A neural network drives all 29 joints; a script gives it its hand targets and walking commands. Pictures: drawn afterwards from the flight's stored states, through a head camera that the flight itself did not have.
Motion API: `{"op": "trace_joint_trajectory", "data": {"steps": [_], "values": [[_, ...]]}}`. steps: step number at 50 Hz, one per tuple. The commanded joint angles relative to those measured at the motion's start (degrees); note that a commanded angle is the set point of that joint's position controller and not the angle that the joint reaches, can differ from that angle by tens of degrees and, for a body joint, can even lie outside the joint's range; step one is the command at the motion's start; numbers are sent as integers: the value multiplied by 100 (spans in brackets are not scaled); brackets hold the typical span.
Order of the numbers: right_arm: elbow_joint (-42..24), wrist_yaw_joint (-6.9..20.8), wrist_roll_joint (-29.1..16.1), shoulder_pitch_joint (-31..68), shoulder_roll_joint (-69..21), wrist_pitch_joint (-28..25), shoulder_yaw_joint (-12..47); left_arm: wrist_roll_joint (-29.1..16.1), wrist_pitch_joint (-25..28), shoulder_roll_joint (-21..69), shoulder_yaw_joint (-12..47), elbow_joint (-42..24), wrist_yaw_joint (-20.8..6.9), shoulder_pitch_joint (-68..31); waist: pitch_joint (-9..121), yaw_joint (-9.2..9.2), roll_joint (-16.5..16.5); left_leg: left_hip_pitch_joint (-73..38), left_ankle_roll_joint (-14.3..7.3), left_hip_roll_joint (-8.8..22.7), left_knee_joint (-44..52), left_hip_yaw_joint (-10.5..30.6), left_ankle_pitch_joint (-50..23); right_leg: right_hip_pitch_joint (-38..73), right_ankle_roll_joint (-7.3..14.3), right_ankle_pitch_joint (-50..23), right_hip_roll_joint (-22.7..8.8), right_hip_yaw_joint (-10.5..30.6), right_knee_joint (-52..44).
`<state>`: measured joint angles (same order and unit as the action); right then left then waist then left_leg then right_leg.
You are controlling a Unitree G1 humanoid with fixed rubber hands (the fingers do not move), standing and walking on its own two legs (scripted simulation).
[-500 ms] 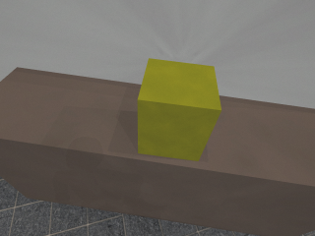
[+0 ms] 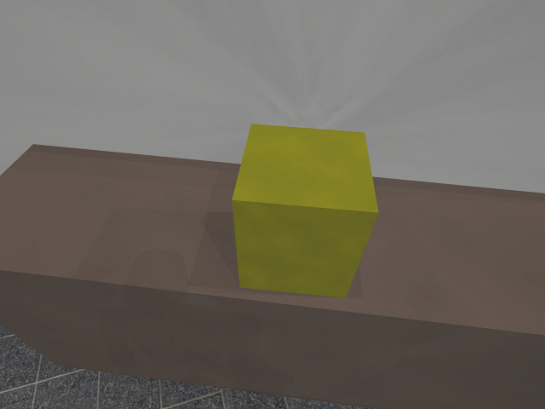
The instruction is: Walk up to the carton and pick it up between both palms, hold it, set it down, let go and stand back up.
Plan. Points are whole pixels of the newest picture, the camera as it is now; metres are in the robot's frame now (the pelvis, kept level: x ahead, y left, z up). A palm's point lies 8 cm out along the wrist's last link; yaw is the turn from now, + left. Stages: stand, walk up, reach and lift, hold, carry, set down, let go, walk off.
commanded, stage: walk up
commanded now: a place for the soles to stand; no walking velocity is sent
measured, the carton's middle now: (299, 213) +0.47 -0.04 +0.01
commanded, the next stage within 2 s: reach and lift in 1.44 s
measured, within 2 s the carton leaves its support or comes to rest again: neither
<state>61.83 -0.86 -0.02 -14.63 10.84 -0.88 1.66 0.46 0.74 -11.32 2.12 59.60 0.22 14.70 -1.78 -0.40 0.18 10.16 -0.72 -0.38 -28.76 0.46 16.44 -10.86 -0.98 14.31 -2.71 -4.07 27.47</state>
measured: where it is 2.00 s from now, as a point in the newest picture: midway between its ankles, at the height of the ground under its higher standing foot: outside the picture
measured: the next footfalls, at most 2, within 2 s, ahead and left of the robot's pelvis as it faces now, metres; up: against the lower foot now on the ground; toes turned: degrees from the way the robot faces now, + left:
none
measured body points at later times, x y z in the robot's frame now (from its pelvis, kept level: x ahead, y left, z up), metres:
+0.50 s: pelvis +0.01 +0.00 +0.00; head +0.02 -0.01 +0.45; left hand +0.02 +0.23 -0.15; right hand +0.04 -0.24 -0.16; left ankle -0.01 +0.11 -0.74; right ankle +0.01 -0.13 -0.74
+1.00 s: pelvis +0.03 -0.02 +0.00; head +0.04 -0.02 +0.45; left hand +0.02 +0.22 -0.16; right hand +0.04 -0.24 -0.16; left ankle -0.01 +0.11 -0.74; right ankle +0.01 -0.13 -0.74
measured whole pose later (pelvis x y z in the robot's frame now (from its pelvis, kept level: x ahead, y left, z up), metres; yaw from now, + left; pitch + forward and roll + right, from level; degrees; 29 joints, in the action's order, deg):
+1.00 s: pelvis +0.03 -0.02 +0.00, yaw +1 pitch -2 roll -1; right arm 65.0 -1.7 0.6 -15.0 10.4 -1.3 3.0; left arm 0.7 0.6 -11.0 2.8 65.4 1.0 14.9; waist -2.8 -0.3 0.9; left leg 7.2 0.8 0.8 -27.6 2.3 18.1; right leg -7.4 0.2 16.7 -1.6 -6.0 26.5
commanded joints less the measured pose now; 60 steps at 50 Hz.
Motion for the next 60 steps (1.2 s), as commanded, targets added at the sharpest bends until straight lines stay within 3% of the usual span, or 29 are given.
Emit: {"op": "trace_joint_trajectory", "data": {"steps": [1, 19, 23, 27, 34, 50, 60], "values": [[-198, -45, -15, -134, 789, -102, -132, 12, 79, -728, -108, -96, 56, 214, -160, -23, 199, 344, -227, 577, 731, 655, -1173, 134, 391, -776, -467, 466, -497], [57, -97, -3, -157, 807, -76, -76, 9, 78, -739, -51, 255, 96, 226, -161, 5, -32, 74, -198, 587, 770, 570, -1432, 243, 385, -1182, -502, 452, -539], [113, -94, 6, -147, 808, -68, -64, 8, 71, -760, -50, 296, 108, 209, -162, 10, 51, 78, -190, 594, 825, 570, -1277, 273, 376, -1031, -488, 474, -580], [104, -79, 31, -184, 762, -110, -48, 24, 42, -755, -69, 358, 95, 262, -300, -5, 7, 252, -226, 551, 874, 604, -953, 311, 345, -360, -382, 427, -655], [127, -89, 44, -267, 757, -128, -29, 25, 56, -730, -54, 428, 103, 314, -396, -7, 145, 269, -200, 550, 789, 565, -1203, 343, 364, -748, -413, 436, -615], [147, -141, 66, -377, 732, -111, 20, 15, 54, -755, -75, 437, 127, 403, -183, -5, 45, 214, -162, 550, 499, 527, -1607, 632, 442, -1583, -472, 367, -503], [185, -159, 65, -342, 698, -84, 41, 8, 37, -777, -90, 411, 130, 427, -318, -18, 45, 280, -145, 532, 453, 561, -1498, 561, 458, -1401, -471, 344, -583]]}}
